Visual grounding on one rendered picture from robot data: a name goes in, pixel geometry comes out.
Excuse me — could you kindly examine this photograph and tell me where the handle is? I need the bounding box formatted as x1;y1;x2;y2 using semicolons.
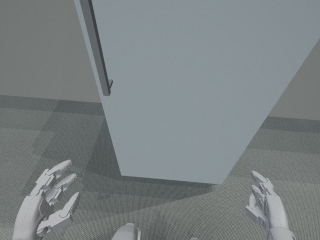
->
79;0;113;96

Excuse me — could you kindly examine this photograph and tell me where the robot right forearm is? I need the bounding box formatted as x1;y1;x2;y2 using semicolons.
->
267;227;297;240

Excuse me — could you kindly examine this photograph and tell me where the robot left thigh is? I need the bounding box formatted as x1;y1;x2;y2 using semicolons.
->
111;225;142;240

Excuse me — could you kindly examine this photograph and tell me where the right robot hand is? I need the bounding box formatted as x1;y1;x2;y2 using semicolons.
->
246;170;289;231

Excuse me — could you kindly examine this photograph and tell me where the left robot hand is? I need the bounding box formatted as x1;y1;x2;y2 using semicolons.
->
12;159;81;240

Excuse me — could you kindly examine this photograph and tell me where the fridge door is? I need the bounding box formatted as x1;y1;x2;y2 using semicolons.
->
74;0;320;185

